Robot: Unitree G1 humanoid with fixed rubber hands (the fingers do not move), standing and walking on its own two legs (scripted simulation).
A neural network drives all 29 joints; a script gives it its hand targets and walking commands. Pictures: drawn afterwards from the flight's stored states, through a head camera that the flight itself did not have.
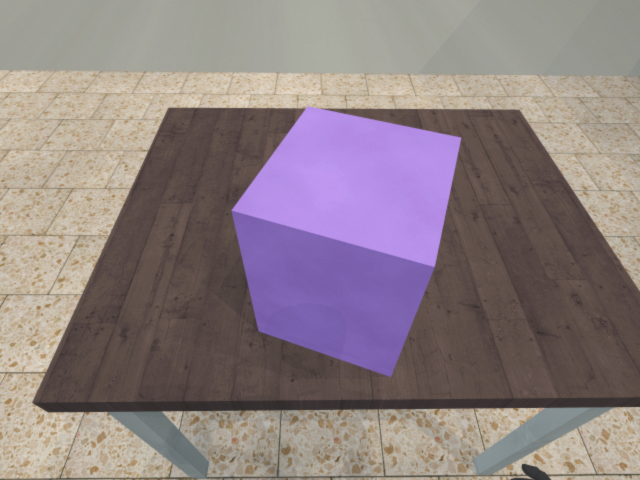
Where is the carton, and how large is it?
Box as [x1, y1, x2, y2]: [231, 106, 460, 376]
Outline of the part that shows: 307,106 231,210 258,330 390,376 434,267 460,137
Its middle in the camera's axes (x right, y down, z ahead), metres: +0.04 +0.00 +0.52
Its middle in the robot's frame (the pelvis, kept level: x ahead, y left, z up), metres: +0.40 -0.03 +0.08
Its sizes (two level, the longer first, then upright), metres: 0.210 0.200 0.250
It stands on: a table, 0.72 m high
